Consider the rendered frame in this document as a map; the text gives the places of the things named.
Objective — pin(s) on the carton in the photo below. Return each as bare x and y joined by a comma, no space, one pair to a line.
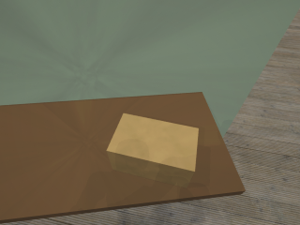
154,149

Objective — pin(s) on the table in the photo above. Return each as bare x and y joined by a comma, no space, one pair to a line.
54,160

